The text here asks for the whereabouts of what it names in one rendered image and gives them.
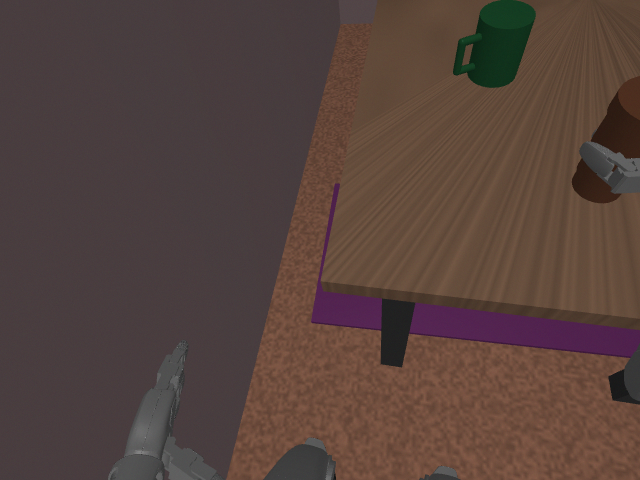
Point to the table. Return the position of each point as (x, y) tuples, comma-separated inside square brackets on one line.
[(459, 195)]

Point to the left robot arm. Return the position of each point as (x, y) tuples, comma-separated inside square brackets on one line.
[(138, 467)]

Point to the right robot hand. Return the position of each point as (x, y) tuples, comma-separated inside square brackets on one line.
[(625, 178)]

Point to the left robot hand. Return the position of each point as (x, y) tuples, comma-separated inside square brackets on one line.
[(152, 428)]

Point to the right robot arm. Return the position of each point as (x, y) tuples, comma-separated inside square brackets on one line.
[(632, 375)]

